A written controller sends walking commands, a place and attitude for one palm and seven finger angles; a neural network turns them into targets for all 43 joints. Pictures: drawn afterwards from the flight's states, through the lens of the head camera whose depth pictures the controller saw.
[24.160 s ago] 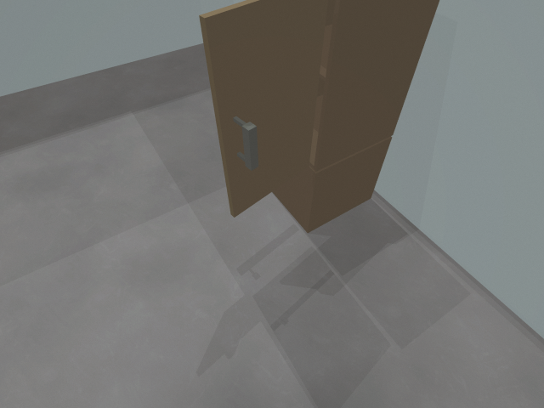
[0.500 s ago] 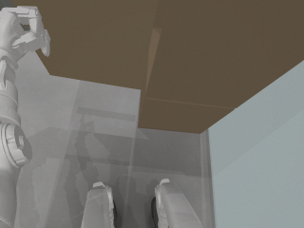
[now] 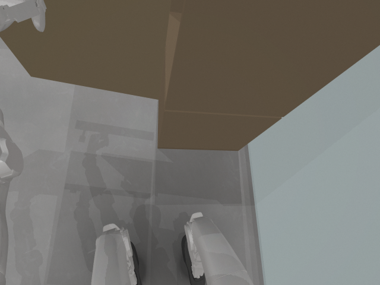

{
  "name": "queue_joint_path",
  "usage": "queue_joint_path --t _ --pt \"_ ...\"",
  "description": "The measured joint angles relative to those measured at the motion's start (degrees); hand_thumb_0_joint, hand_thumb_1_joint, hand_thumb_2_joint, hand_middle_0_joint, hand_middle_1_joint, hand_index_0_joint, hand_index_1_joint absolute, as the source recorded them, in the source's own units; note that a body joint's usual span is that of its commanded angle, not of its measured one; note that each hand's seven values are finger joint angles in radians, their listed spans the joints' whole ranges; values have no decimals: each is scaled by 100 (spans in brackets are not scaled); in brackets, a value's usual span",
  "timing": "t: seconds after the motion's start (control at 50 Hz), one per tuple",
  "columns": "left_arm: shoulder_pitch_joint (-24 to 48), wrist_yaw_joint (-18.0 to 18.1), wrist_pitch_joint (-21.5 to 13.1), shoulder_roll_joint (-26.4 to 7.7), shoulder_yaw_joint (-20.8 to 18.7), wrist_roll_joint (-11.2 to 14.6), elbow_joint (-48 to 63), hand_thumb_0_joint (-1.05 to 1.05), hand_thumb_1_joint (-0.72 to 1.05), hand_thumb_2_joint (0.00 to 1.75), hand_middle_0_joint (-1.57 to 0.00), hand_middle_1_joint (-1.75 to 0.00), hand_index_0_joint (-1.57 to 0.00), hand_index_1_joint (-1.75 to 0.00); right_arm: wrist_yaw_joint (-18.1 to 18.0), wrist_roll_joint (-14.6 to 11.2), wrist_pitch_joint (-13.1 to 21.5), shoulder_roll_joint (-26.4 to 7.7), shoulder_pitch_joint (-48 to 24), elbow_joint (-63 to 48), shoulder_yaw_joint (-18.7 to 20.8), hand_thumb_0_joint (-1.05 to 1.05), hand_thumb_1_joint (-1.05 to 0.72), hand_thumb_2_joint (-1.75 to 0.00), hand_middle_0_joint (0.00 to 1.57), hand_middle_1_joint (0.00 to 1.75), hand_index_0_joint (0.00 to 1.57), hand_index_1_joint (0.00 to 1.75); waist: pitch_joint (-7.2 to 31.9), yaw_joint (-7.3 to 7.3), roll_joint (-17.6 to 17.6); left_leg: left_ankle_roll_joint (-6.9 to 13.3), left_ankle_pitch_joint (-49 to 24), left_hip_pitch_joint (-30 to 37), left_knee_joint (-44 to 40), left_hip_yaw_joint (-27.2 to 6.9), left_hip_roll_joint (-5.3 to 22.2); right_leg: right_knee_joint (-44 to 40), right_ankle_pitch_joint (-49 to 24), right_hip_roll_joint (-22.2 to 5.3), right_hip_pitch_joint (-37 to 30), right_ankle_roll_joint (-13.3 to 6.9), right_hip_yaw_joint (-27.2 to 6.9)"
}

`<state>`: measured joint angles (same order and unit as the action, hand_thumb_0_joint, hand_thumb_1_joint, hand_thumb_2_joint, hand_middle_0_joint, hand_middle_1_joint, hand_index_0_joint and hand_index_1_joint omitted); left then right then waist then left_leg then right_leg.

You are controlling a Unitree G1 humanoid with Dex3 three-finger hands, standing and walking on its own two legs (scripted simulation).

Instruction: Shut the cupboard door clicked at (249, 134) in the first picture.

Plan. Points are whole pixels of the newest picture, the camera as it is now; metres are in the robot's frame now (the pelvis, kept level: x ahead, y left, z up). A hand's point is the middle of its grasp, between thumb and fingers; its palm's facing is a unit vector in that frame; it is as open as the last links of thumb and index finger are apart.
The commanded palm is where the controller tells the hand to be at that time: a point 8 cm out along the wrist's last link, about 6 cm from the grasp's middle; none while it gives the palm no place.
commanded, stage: push the door shut along its arc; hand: left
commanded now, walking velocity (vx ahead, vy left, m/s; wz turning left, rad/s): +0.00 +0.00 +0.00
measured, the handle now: out of the picture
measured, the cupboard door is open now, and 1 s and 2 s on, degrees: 83 79 79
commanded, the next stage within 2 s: pull the fist back off the door in 0.06 s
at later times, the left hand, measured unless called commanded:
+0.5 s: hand (41, 6) +0.60 +0.17 +0.10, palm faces +0.06 -1.00 +0.00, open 3.1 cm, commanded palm +0.57 +0.19 +0.10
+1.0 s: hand (36, 50) +0.51 +0.17 +0.10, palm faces +0.06 -1.00 -0.02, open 3.1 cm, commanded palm +0.49 +0.21 +0.10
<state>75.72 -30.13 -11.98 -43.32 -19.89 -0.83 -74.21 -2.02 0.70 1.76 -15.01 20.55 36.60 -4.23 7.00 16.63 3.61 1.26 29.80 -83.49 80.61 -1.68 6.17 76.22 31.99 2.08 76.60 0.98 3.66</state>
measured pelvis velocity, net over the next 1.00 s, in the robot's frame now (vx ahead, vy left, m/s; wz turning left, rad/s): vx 0.02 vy -0.01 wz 0.06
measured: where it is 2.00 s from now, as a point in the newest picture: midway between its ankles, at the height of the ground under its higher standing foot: (164, 274)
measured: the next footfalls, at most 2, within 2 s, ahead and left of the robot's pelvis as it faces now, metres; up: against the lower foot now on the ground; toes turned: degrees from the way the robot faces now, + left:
none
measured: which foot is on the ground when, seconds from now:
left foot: down 0.00-1.00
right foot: down 0.00-1.00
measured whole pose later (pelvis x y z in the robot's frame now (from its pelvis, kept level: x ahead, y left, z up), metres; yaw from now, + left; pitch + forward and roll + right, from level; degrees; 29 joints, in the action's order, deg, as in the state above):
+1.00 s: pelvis +0.02 -0.01 +0.04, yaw +3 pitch +25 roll -3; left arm 47.3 -8.8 -25.8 -21.2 -18.7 4.2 -61.1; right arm 2.1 1.0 -2.5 -14.4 18.9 36.0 0.4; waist 8.6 8.7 2.1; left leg -0.2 28.4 -66.5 69.9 -0.6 4.5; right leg 67.7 31.9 0.7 60.6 0.0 3.1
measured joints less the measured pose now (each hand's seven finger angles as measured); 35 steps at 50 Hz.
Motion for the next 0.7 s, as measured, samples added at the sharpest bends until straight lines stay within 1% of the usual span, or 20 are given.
queue_joint_path --t 0.1,0.18,0.2,0.22,0.26,0.28,0.3,0.32,0.34,0.36,0.4,0.48,0.52,0.58,0.64,0.7 --pt "160 -52 94 -104 20 -61 -76 2 90 91 -130 -150 -130 -150 -8 12 13 24 57 35 -33 0 -91 -89 20 30 20 30 -23 50 19 -18 23 -38 28 -5 25 37 21 25 51 -19 -1" --pt "377 -81 179 -230 134 -102 -213 2 89 92 -130 -150 -130 -150 -18 13 39 35 80 83 -69 0 -91 -89 20 30 20 30 -38 81 13 -38 38 -106 84 -45 35 90 42 40 110 -41 32" --pt "403 38 220 -185 -29 -82 -230 3 87 91 -130 -150 -130 -150 -19 45 39 33 116 52 -63 0 -91 -89 20 30 20 30 -26 63 27 -44 41 -141 101 -62 42 98 44 48 137 -45 47" --pt "398 300 241 -99 -204 -24 -222 3 85 90 -130 -150 -130 -150 3 82 42 30 167 5 -56 0 -91 -89 20 30 20 30 -10 35 42 -50 42 -172 112 -76 46 100 42 54 162 -48 58" --pt "322 1111 246 138 -490 65 -80 4 82 89 -130 -150 -130 -150 118 182 49 54 254 -63 -22 0 -91 -89 20 30 20 30 8 -20 38 -62 28 -193 97 -78 43 94 34 52 186 -51 61" --pt "238 1529 205 257 -564 34 56 4 81 89 -130 -150 -130 -150 196 231 47 77 290 -87 0 0 -91 -89 20 30 20 30 11 -43 30 -69 15 -188 73 -75 38 82 27 47 187 -54 58" --pt "132 1888 147 357 -571 -56 197 4 82 89 -130 -150 -130 -150 279 272 36 100 316 -100 19 0 -91 -89 20 30 20 30 16 -59 26 -75 -1 -177 43 -70 31 64 19 40 182 -58 56" --pt "16 2164 86 437 -536 -172 326 4 82 89 -130 -150 -130 -150 358 301 16 122 332 -102 37 0 -91 -90 20 30 20 30 15 -71 27 -82 -18 -159 8 -68 22 40 11 32 166 -63 56" --pt "-103 2347 31 508 -489 -272 442 3 83 89 -130 -150 -130 -150 426 316 -12 146 342 -94 55 0 -91 -90 20 30 20 30 11 -84 31 -89 -34 -130 -31 -67 14 11 2 25 139 -69 57" --pt "-215 2439 -21 575 -446 -331 535 3 84 89 -130 -150 -130 -150 479 322 -46 171 347 -76 70 0 -91 -89 20 30 20 30 2 -98 30 -95 -49 -86 -76 -64 5 -24 -6 17 98 -75 57" --pt "-407 2411 -102 698 -404 -330 624 3 86 89 -130 -150 -130 -150 532 298 -121 213 344 -25 86 0 -91 -89 20 30 20 30 -17 -125 24 -108 -79 40 -184 -59 -5 -119 -27 9 -20 -88 57" --pt "-688 2156 -159 889 -495 -148 540 2 88 90 -130 -150 -130 -150 514 224 -197 223 345 30 84 0 -91 -89 20 30 20 30 -14 -162 29 -126 -128 355 -436 -47 0 -373 -84 20 -326 -106 55" --pt "-832 2128 -229 938 -573 -99 483 2 88 90 -130 -150 -130 -150 500 208 -201 195 361 10 97 0 -91 -89 20 30 20 30 13 -168 39 -135 -136 509 -544 -31 10 -483 -102 31 -471 -111 42" --pt "-1092 2166 -434 1000 -602 -58 501 2 89 90 -130 -150 -130 -150 504 203 -209 143 396 -40 157 0 -91 -89 20 30 20 30 64 -196 44 -147 -127 727 -669 10 16 -592 -99 36 -665 -116 7" --pt "-1347 2152 -624 1104 -534 34 552 2 90 90 -130 -150 -130 -150 519 190 -260 90 408 -59 228 0 -91 -90 20 30 20 30 99 -274 35 -153 -108 930 -759 47 6 -659 -74 25 -847 -117 -24" --pt "-1616 2074 -738 1247 -464 157 605 2 90 90 -130 -150 -130 -150 517 157 -341 45 385 -67 282 0 -91 -90 20 30 20 30 124 -371 7 -154 -96 1111 -835 77 -17 -705 -47 1 -1010 -117 -48"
